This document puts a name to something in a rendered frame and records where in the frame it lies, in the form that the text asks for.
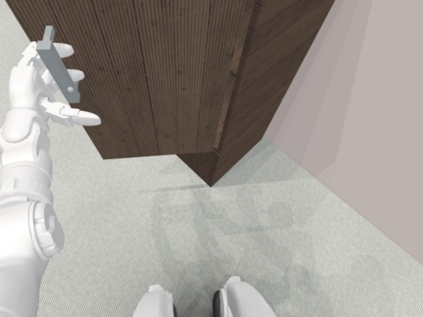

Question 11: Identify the robot left hand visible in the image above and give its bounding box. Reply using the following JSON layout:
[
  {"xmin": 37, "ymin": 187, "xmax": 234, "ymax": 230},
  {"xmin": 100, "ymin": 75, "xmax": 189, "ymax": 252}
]
[{"xmin": 9, "ymin": 42, "xmax": 101, "ymax": 128}]

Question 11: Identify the robot left upper arm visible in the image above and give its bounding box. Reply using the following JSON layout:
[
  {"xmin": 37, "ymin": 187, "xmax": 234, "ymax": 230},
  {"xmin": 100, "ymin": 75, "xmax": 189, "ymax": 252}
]
[{"xmin": 0, "ymin": 200, "xmax": 65, "ymax": 317}]

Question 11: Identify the cupboard door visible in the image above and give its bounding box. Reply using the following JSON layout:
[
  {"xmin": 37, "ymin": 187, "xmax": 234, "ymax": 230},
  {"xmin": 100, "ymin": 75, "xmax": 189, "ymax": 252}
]
[{"xmin": 5, "ymin": 0, "xmax": 246, "ymax": 160}]

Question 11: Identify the robot right thigh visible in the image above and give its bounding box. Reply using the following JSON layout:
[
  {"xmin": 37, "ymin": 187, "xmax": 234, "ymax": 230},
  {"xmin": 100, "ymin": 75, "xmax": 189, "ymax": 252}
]
[{"xmin": 219, "ymin": 281, "xmax": 277, "ymax": 317}]

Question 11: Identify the left robot shin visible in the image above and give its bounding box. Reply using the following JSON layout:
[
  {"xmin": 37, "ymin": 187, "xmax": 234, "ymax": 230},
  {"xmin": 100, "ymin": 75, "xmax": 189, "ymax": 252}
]
[{"xmin": 148, "ymin": 285, "xmax": 164, "ymax": 292}]

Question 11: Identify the handle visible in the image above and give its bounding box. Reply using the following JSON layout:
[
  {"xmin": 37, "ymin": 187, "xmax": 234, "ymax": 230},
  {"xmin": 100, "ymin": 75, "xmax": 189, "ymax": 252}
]
[{"xmin": 36, "ymin": 26, "xmax": 80, "ymax": 103}]

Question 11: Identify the robot left forearm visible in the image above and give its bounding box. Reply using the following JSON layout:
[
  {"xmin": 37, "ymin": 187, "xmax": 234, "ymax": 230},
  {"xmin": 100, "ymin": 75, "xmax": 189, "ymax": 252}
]
[{"xmin": 0, "ymin": 108, "xmax": 53, "ymax": 209}]

